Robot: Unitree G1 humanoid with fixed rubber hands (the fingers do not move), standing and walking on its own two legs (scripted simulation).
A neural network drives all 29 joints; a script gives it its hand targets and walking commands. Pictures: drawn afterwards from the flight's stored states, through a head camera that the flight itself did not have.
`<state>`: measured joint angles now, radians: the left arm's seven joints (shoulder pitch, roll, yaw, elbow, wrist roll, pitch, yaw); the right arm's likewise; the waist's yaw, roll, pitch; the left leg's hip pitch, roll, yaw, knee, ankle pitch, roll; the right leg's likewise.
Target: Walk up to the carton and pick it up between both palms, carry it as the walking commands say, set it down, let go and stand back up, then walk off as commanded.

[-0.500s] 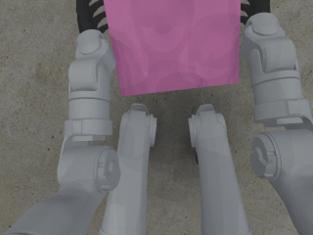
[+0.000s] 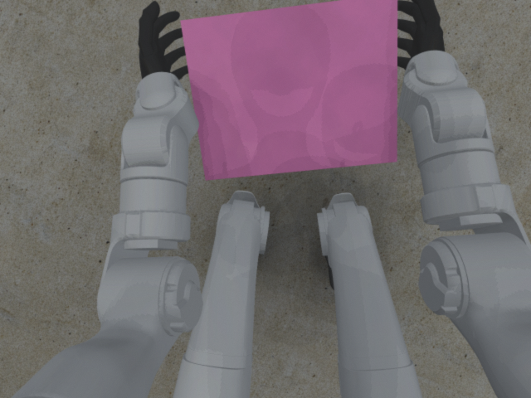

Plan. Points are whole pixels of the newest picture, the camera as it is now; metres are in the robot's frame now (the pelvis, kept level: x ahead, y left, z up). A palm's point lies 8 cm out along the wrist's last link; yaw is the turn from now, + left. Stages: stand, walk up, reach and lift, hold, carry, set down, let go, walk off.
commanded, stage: reach and lift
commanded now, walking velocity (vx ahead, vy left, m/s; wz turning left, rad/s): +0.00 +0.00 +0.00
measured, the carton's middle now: (290, 98) +0.49 +0.01 -0.15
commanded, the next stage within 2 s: none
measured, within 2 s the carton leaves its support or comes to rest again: neither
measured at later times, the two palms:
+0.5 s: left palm (135, 72) +0.46 +0.16 +0.01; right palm (459, 46) +0.49 -0.15 +0.00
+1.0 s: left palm (87, 63) +0.44 +0.16 +0.08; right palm (513, 28) +0.46 -0.15 +0.08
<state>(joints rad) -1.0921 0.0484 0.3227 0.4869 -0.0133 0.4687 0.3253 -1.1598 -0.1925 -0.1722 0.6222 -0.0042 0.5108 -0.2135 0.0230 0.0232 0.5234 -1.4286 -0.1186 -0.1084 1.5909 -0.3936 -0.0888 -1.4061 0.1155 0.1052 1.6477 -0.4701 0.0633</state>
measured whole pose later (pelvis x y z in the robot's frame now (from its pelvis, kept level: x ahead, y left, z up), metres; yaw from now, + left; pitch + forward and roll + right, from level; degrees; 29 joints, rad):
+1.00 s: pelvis +0.02 -0.01 +0.12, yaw +0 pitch +1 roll +1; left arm -0.84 0.01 0.26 0.48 -0.02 0.45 0.31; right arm -0.88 -0.11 -0.13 0.56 -0.01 0.51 -0.25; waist 0.04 0.01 0.52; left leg -0.82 -0.09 -0.14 1.09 -0.29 -0.08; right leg -0.81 0.10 0.12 1.16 -0.36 0.02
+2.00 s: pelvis +0.17 -0.01 +0.23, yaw +1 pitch -2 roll +1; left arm -0.19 -0.14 0.26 0.32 0.20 0.68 0.12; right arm -0.21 0.14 -0.13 0.38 -0.22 0.69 -0.16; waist 0.03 0.02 -0.15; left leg -0.14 -0.03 -0.15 0.35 -0.18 -0.03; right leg -0.12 0.04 0.12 0.41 -0.25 -0.01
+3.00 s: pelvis +0.15 +0.00 +0.23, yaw -1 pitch -5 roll +1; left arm -0.32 -0.17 0.29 0.46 0.25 0.70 0.16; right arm -0.33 0.10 -0.22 0.50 -0.26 0.72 -0.13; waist -0.01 0.01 -0.12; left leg -0.13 -0.03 -0.11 0.38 -0.17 -0.02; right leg -0.12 0.03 0.15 0.42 -0.22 0.01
